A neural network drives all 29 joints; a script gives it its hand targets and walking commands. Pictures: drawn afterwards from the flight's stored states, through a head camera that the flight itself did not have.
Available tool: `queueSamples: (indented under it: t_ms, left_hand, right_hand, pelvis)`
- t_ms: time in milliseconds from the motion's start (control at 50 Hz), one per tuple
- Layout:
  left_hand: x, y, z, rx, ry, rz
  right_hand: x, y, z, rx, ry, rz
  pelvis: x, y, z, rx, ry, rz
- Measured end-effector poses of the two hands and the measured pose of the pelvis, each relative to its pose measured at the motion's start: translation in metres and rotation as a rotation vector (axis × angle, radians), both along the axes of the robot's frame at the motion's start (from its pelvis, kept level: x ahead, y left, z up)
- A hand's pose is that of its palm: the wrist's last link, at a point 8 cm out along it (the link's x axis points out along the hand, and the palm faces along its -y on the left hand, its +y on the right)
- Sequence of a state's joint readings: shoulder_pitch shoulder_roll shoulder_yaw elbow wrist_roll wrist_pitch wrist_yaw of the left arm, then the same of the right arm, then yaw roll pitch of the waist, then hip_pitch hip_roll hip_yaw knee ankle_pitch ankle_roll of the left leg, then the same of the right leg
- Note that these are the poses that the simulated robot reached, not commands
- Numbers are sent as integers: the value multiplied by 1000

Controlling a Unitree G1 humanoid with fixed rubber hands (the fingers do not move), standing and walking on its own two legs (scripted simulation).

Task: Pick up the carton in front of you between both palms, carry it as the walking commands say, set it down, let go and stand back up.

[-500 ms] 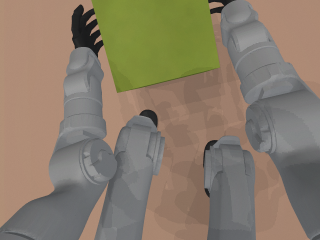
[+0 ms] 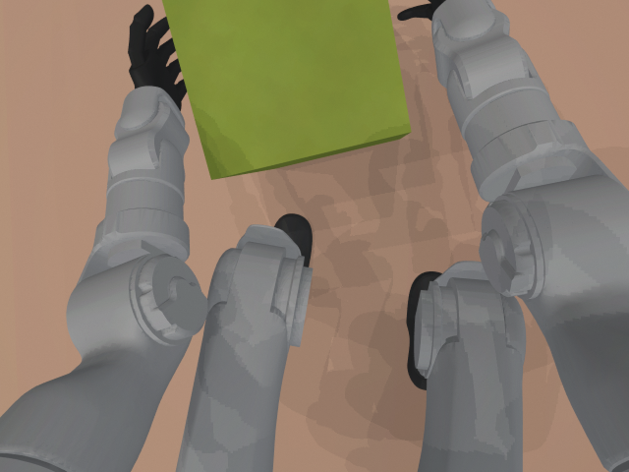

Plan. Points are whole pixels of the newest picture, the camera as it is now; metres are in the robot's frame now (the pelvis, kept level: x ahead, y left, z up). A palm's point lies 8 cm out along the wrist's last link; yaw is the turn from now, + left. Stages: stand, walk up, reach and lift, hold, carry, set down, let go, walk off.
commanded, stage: set down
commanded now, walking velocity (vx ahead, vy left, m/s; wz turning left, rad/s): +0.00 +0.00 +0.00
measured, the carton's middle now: (306, 77) +0.49 +0.12 -0.27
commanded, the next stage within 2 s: let go in 1.50 s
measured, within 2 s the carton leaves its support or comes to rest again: neither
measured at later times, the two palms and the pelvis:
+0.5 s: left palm (136, 111) +0.43 +0.30 -0.18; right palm out of the picture +0.57 -0.06 -0.20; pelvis -0.01 +0.01 -0.01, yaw +0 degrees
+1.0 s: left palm (23, 94) +0.43 +0.29 -0.03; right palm out of the picture +0.59 -0.05 -0.03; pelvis +0.00 +0.02 +0.08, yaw +0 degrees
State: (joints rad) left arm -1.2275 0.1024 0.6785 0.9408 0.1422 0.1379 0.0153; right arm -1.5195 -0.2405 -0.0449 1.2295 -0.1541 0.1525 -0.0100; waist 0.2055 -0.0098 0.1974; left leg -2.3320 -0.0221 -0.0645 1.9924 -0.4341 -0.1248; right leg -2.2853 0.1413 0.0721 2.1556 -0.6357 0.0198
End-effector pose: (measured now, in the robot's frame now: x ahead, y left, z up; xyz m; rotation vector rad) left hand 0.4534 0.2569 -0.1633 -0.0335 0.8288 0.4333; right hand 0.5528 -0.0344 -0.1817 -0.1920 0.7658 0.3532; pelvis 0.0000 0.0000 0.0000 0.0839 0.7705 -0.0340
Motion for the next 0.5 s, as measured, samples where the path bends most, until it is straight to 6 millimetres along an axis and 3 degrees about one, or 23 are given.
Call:
queueSamples:
  t_ms: [260, 400, 500]
  left_hand:
    - [-8, 2, -8, 9, 0, 9]
    - [-28, 29, -20, 48, 20, 66]
    - [-24, 40, -19, 53, -27, 70]
  right_hand:
    - [5, -3, -8, 12, -52, 12]
    - [12, -33, -24, -42, -61, -44]
    - [18, -31, -16, -32, -103, -44]
  pelvis:
    - [-5, 2, -5, 7, -43, 4]
    - [-7, 7, -5, 7, -41, 10]
    - [-7, 11, -7, -3, -42, 9]
